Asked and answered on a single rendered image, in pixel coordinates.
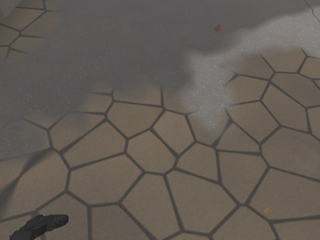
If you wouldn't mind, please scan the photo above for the robot left hand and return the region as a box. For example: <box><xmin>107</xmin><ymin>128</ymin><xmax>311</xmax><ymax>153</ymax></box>
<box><xmin>9</xmin><ymin>214</ymin><xmax>69</xmax><ymax>240</ymax></box>

